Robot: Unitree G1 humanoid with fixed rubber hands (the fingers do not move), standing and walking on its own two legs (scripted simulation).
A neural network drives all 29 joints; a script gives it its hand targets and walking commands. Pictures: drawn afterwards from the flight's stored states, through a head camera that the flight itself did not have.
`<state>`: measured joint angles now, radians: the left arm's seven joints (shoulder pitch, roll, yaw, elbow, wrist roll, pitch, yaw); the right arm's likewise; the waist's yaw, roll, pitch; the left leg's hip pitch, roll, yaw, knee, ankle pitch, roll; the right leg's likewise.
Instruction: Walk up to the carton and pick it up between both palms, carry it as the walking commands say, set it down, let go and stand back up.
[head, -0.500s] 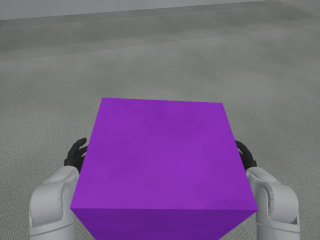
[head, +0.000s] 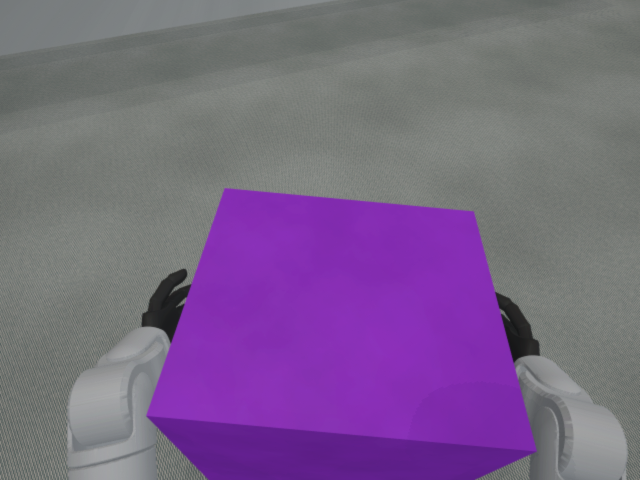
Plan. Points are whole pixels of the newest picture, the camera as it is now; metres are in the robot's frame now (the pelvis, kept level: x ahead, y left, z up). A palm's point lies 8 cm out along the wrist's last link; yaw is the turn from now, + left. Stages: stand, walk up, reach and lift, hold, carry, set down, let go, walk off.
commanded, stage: carry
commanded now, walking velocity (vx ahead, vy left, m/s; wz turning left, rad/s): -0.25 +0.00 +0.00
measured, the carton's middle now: (333, 353) +0.26 -0.02 +0.01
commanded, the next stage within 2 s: none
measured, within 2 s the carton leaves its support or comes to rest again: neither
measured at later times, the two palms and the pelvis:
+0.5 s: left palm out of the picture +0.06 +0.24 +0.06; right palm out of the picture +0.08 -0.15 +0.06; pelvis -0.17 +0.01 +0.00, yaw +1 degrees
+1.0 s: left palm out of the picture -0.03 +0.24 +0.07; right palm out of the picture -0.01 -0.15 +0.07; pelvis -0.27 +0.03 +0.00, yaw +2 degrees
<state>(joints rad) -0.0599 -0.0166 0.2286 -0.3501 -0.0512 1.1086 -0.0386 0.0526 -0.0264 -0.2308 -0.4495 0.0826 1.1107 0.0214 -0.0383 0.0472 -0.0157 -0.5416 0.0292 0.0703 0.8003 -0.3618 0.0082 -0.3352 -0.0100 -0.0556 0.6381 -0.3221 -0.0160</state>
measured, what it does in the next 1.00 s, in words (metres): walks backwards: left foot, then right foot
